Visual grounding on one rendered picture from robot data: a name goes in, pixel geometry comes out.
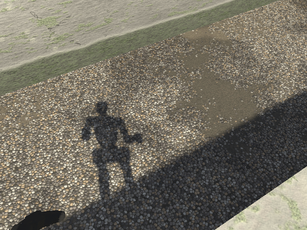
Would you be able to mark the robot left hand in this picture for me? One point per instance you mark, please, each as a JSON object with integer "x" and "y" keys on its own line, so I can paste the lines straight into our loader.
{"x": 38, "y": 220}

